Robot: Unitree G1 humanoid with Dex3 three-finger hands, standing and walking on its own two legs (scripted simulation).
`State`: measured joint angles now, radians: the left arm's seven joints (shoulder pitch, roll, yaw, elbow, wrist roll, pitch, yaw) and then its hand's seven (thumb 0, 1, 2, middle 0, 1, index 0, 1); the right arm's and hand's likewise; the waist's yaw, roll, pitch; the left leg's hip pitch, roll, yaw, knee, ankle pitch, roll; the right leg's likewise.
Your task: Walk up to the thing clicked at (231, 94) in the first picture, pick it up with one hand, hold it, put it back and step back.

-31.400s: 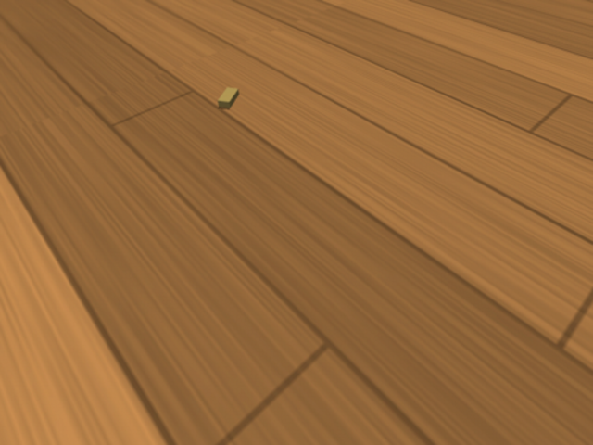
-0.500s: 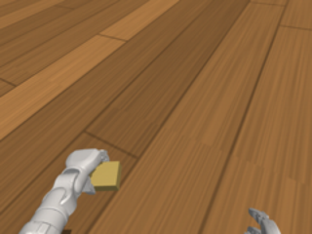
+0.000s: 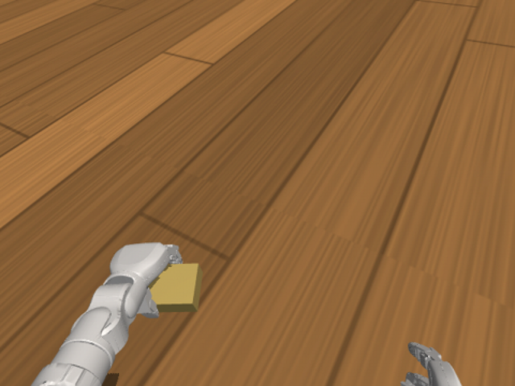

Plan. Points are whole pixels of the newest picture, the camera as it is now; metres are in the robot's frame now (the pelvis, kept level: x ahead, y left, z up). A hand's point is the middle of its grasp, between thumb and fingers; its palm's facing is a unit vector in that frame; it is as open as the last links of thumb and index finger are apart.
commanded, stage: hold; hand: left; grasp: from above
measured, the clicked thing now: (156, 288) +0.31 +0.22 -0.07
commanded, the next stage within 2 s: crouch in 0.12 s
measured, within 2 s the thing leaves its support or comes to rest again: neither
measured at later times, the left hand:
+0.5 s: hand (155, 294) +0.30 +0.22 -0.08, palm faces -0.45 -0.02 -0.89, open 10.1 cm
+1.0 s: hand (187, 303) +0.38 +0.23 -0.32, palm faces -0.42 +0.04 -0.91, open 10.1 cm
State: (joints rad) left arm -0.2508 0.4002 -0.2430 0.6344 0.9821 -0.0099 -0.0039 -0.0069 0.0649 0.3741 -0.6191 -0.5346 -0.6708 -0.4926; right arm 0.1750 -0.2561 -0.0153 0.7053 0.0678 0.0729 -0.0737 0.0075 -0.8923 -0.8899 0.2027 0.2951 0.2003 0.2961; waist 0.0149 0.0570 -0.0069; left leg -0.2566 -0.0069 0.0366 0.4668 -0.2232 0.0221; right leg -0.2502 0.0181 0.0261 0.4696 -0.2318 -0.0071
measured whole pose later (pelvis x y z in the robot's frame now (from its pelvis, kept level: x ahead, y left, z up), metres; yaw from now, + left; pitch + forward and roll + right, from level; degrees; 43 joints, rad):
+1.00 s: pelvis -0.06 +0.01 -0.21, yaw -1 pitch +31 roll -4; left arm -0.80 0.46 -0.09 1.28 1.16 -0.04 0.33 -0.01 0.04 0.40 -0.65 -0.51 -0.70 -0.47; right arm 0.27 -0.25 -0.05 0.73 -0.03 0.01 -0.02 0.00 -0.89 -0.89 0.20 0.29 0.20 0.30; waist -0.16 0.06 -0.19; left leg -1.60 0.01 0.00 1.61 -0.57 0.05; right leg -1.55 0.02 -0.03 1.57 -0.57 0.01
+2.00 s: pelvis -0.07 +0.00 -0.41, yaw -7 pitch +37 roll -9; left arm -1.06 0.80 0.09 1.49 1.29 -0.19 0.37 -0.01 0.02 0.38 -0.68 -0.49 -0.74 -0.44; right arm 0.20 -0.27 0.09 0.69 -0.14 -0.05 0.13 0.00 -0.90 -0.90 0.20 0.30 0.20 0.30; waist -0.29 -0.01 -0.04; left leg -2.28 0.03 -0.09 2.31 -0.69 0.05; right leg -2.19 0.03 -0.14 2.22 -0.69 -0.01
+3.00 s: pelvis -0.07 +0.01 -0.46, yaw -12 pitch +32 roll -13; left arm -1.11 1.01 0.13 1.62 1.31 -0.22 0.45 -0.01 0.02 0.35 -0.70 -0.47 -0.76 -0.42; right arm 0.15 -0.31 0.24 0.63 -0.19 -0.10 0.15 0.00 -0.90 -0.89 0.20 0.30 0.20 0.30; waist -0.36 -0.09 0.10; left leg -2.38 0.04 -0.17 2.50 -0.71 0.05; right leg -2.26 0.06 -0.22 2.35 -0.68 0.00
